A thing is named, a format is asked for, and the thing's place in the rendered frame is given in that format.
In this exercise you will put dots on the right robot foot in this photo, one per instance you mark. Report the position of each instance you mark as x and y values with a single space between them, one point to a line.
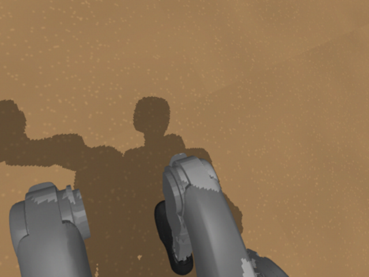
165 234

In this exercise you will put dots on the right robot hand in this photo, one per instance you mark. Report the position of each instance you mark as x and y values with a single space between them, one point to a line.
264 267

